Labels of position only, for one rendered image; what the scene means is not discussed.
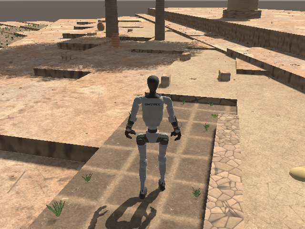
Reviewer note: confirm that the left robot upper arm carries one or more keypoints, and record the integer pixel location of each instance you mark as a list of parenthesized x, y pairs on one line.
[(135, 107)]

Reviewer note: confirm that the right robot upper arm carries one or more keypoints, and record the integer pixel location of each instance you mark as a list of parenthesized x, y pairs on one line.
[(170, 109)]

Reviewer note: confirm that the robot left forearm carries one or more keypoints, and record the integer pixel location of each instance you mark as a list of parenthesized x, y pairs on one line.
[(129, 124)]

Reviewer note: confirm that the robot right thigh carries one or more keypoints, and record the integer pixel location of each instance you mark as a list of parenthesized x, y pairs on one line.
[(163, 142)]

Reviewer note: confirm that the left robot hand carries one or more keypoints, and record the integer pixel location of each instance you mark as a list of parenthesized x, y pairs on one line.
[(131, 132)]

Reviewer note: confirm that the left robot foot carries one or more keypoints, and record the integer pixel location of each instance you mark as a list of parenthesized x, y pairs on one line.
[(142, 194)]

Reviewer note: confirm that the robot right forearm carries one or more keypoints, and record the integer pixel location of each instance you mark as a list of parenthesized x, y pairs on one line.
[(175, 125)]

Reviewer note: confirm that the right robot hand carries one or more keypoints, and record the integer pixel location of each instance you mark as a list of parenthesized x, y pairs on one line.
[(174, 134)]

